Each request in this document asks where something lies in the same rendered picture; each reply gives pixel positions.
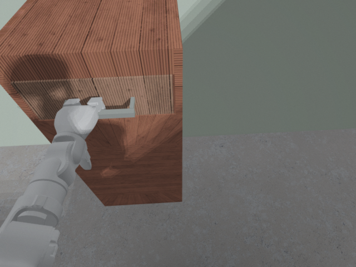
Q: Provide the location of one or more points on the handle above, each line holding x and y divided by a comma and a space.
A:
118, 113

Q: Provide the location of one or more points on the left robot forearm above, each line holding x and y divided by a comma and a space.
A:
42, 201

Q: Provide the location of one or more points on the cabinet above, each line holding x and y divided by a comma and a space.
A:
135, 160

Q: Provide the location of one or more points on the left robot hand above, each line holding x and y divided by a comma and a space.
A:
80, 120

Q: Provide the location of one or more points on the robot left upper arm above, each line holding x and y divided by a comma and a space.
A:
28, 245

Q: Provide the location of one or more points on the drawer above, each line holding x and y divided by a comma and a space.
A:
153, 94

